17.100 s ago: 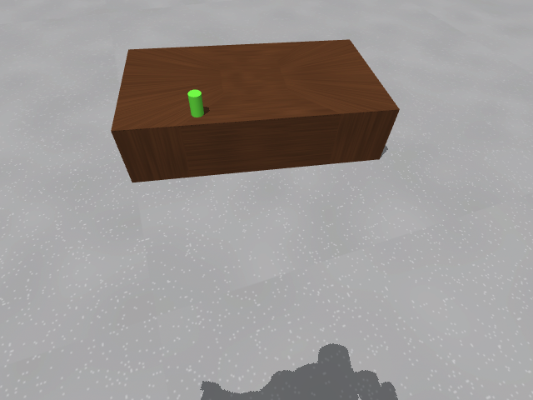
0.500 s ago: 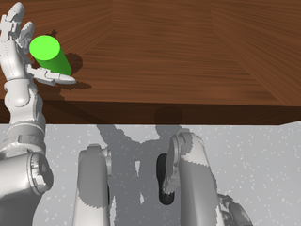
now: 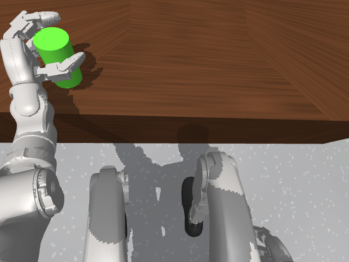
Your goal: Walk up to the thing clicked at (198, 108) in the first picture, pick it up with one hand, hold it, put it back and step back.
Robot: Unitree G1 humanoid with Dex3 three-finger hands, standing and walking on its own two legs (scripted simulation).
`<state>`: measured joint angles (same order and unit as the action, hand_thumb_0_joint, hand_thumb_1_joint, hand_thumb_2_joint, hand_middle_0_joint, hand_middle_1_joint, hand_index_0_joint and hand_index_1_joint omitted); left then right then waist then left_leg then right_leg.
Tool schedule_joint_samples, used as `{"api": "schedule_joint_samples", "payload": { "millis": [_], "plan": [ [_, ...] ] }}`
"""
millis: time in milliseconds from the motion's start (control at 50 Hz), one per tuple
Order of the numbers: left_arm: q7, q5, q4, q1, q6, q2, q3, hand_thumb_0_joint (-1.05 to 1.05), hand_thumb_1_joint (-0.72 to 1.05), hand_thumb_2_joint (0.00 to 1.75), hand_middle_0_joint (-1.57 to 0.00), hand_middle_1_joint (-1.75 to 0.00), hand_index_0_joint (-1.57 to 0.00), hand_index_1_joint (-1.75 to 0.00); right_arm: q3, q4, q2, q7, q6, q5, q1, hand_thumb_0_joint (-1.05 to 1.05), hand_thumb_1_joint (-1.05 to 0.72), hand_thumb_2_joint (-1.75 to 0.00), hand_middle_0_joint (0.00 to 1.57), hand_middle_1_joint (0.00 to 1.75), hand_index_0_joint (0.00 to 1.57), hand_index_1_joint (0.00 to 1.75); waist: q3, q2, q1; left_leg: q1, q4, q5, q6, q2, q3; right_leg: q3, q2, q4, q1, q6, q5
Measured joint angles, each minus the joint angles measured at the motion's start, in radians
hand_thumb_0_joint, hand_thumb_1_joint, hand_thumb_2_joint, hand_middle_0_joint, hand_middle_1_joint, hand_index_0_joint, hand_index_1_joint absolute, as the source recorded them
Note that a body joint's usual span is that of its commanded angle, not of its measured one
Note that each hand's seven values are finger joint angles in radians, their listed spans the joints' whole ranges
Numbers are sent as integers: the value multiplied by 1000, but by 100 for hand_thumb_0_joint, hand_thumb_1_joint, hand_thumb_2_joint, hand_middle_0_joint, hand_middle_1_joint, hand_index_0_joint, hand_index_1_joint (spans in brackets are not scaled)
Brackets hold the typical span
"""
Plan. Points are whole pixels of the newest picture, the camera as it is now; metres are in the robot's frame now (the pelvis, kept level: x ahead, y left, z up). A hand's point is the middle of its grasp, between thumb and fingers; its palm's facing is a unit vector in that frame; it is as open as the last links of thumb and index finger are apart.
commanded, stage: close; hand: left
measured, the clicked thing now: (60, 60) +0.54 +0.17 -0.03
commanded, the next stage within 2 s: settle in 0.48 s
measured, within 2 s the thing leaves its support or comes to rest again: leaves its support in 0.04 s
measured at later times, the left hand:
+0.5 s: hand (53, 49) +0.54 +0.18 +0.00, palm faces +0.16 -0.99 +0.00, open 7.5 cm
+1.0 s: hand (48, 41) +0.55 +0.18 +0.01, palm faces +0.15 -0.99 -0.07, open 7.2 cm
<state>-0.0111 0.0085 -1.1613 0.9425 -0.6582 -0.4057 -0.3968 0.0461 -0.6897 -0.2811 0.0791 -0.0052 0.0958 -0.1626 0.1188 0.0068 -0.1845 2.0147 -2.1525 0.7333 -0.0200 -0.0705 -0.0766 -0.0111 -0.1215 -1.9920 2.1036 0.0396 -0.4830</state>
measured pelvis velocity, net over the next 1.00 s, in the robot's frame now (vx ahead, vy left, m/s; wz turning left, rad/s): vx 0.01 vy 0.01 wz -0.02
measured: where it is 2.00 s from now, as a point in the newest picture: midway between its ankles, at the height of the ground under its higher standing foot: (155, 233)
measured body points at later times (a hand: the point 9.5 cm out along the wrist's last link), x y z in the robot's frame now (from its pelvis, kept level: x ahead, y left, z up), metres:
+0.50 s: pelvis -0.01 +0.00 -0.02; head +0.21 +0.05 +0.38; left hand +0.53 +0.23 +0.00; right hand +0.05 -0.28 -0.13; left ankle +0.07 +0.12 -0.38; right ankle +0.14 -0.15 -0.38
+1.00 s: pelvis +0.01 +0.01 +0.02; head +0.23 +0.04 +0.41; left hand +0.53 +0.23 +0.02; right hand +0.06 -0.26 -0.10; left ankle +0.07 +0.12 -0.38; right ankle +0.14 -0.15 -0.38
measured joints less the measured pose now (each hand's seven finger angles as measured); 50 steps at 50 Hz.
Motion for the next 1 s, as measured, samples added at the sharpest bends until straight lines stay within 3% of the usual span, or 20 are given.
{"api": "schedule_joint_samples", "payload": {
  "millis": [160,380,640,920,1000],
  "plan": [
    [10,16,-38,49,-21,-40,-15,-1,5,66,-88,-80,-82,-79,17,10,3,3,-7,7,4,0,-90,-89,21,30,20,30,-6,-10,-16,31,-25,-10,-5,0,-7,4,3,-19,30,-4,15],
    [27,21,-63,80,-8,-56,-33,-3,0,73,-88,-86,-89,-93,24,25,-15,7,-21,4,-13,0,-89,-89,21,30,20,30,-1,-9,-24,56,-46,-18,-3,-3,-10,6,3,-31,48,-2,24],
    [13,27,-58,95,2,-52,-13,-3,-7,83,-89,-93,-95,-105,33,30,-7,8,-29,-2,-21,0,-89,-89,21,30,20,30,1,-14,-24,65,-49,-22,7,-2,-7,4,6,-25,49,4,28],
    [-13,47,72,16,119,-42,16,0,-7,91,-85,-99,-95,-110,27,47,12,-5,-39,-20,-29,0,-90,-89,21,30,20,30,13,5,-26,10,16,-4,15,6,-5,9,8,36,-7,8,7],
    [-12,15,137,-27,160,-32,23,1,-8,92,-85,-100,-95,-111,17,41,15,-14,-38,-31,-49,0,-90,-89,21,30,20,30,15,11,-11,-34,58,7,14,9,-4,12,7,69,-47,8,-9]
  ]
}}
